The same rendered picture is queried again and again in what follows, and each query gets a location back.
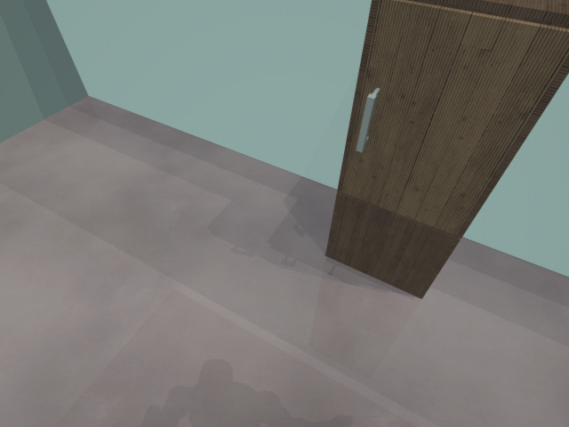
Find cupboard door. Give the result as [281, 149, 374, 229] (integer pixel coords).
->
[342, 0, 569, 236]

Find handle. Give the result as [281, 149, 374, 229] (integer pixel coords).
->
[356, 88, 381, 152]

